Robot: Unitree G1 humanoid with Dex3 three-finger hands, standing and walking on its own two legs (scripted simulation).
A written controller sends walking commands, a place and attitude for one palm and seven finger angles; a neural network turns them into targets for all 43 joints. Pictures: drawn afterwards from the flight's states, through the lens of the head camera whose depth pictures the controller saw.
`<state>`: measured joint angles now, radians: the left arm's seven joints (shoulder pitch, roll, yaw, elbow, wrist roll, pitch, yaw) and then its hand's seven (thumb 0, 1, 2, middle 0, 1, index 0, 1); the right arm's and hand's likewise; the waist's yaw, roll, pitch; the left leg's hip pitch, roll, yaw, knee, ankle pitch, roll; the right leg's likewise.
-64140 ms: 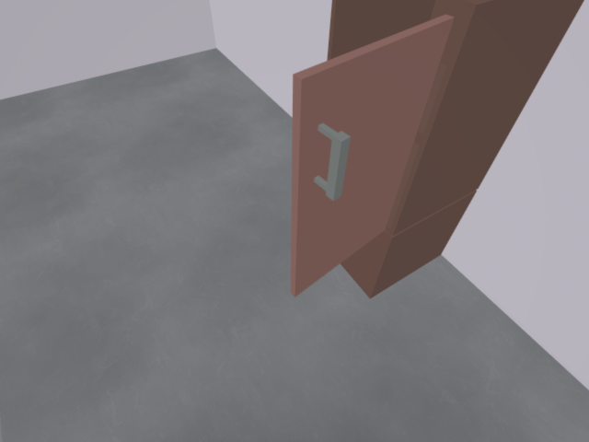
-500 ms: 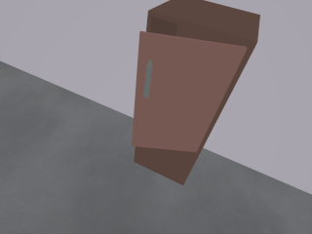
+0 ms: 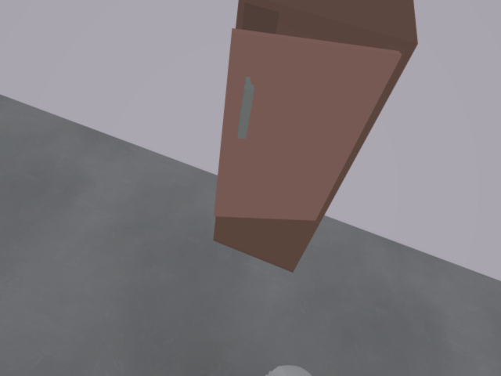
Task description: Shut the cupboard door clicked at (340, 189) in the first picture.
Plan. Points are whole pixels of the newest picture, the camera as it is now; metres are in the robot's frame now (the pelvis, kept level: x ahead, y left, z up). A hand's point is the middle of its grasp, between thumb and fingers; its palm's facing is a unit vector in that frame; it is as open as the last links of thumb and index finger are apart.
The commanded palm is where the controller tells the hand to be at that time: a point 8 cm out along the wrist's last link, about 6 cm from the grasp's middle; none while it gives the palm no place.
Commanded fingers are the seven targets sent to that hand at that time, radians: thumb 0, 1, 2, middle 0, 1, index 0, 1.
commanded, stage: come to a stop and stand still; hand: left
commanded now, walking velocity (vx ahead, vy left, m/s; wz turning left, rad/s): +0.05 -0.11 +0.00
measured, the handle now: (244, 108) +0.64 +0.04 +0.09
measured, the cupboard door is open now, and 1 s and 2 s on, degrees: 23 23 23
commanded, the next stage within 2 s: look again from close up in 0.04 s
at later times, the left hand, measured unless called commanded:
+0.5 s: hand out of the picture +0.06 +0.12 -0.18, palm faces +0.04 -0.98 -0.18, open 7.2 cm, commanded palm none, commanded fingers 0.00 0.90 0.90 -0.20 -0.30 -0.20 -0.30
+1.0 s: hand out of the picture +0.06 +0.10 -0.19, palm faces +0.04 -0.99 -0.15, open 7.4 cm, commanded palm none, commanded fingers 0.00 0.90 0.90 -0.20 -0.30 -0.20 -0.30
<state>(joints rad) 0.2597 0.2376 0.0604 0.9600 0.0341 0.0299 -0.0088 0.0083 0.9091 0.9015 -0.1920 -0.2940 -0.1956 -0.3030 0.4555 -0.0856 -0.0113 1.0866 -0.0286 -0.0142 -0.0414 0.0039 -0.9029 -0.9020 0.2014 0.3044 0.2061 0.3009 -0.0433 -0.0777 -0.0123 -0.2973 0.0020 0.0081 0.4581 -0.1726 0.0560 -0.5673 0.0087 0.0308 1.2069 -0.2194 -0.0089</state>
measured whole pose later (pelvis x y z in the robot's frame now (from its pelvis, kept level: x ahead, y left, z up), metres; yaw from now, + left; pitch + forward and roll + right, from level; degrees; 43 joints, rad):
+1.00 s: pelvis +0.08 -0.07 -0.01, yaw +0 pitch +1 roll +0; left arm 0.35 0.17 0.02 1.08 0.02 0.00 0.00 0.01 0.91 0.90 -0.20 -0.29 -0.20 -0.30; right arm 0.29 -0.13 -0.01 1.10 -0.02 -0.01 -0.03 0.00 -0.91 -0.90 0.20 0.30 0.20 0.30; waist 0.00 -0.04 0.01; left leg -0.20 0.04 -0.01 0.51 -0.33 -0.04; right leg -0.19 0.00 -0.02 0.54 -0.36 -0.02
